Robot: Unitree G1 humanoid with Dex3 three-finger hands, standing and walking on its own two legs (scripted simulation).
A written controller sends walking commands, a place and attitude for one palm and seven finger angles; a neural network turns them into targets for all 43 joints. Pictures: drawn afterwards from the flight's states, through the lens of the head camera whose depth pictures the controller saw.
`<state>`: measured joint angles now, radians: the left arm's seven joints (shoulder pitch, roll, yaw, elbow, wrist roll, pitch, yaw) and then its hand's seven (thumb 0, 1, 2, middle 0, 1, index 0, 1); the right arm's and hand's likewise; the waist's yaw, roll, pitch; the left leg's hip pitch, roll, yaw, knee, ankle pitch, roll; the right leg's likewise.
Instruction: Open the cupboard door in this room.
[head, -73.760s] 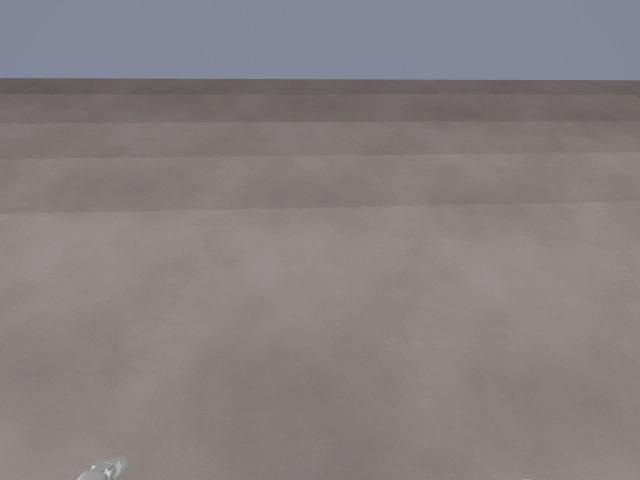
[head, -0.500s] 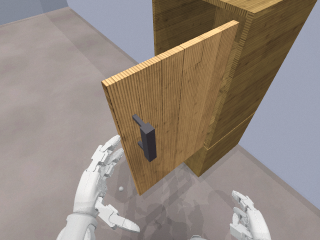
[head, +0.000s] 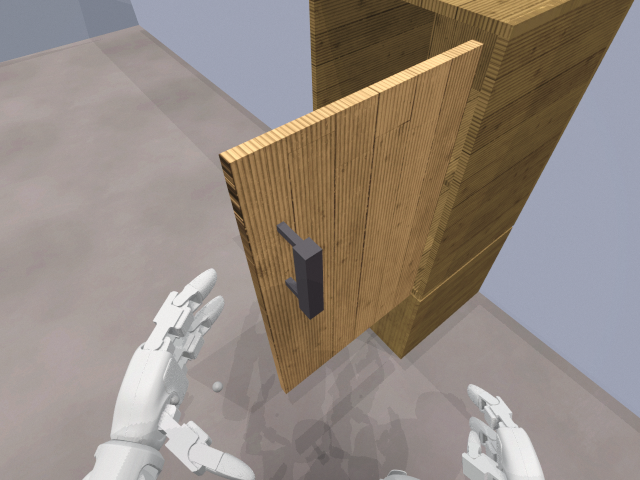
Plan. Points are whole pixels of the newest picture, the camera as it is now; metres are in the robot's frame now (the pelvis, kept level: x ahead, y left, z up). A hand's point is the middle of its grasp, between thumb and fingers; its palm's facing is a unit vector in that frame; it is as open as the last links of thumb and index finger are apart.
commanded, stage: draw the hand back to the body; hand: left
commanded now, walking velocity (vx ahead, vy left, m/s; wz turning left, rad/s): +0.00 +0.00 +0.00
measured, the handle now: (299, 270) +0.35 +0.05 +0.09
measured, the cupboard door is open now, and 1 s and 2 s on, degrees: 90 90 90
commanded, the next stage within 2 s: step back with the hand held close in 1.40 s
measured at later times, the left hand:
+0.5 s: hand (113, 367) +0.19 +0.19 +0.15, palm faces +0.20 -0.94 -0.28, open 15.1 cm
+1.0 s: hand (8, 309) +0.21 +0.26 +0.21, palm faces +0.43 -0.80 -0.41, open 9.3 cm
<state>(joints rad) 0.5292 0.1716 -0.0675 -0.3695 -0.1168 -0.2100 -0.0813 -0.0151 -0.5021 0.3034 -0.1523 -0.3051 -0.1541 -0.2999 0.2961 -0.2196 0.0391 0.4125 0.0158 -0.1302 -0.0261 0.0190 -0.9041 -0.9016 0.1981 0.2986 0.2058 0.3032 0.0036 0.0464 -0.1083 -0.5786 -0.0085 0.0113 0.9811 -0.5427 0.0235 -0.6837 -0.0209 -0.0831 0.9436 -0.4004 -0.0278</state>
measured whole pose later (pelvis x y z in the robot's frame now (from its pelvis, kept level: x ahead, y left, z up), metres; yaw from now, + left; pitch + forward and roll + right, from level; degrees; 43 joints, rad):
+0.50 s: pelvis +0.01 +0.01 +0.03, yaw +0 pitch +1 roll -1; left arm 0.57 0.27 0.10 -0.48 -0.06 -0.06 0.06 -0.01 -0.29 0.40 -0.16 -0.31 -0.16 -0.30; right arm 0.28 -0.23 0.05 0.49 0.01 -0.17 -0.08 0.02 -0.90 -0.90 0.20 0.30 0.21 0.30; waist 0.04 0.06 -0.06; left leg -0.32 -0.01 0.01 0.75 -0.45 0.03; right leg -0.41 -0.01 -0.08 0.70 -0.31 -0.01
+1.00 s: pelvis +0.02 +0.01 +0.06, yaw -1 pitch -4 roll -1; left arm 0.48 0.34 0.31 -0.41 -0.04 -0.10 0.12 0.00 0.56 0.76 -0.20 -0.31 -0.20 -0.30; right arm 0.20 -0.23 0.03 0.63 -0.01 -0.15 -0.07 0.02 -0.90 -0.90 0.20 0.30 0.21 0.30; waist 0.07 0.06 0.02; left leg -0.05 -0.01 0.03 0.45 -0.33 0.03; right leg -0.16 0.00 -0.06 0.44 -0.20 -0.01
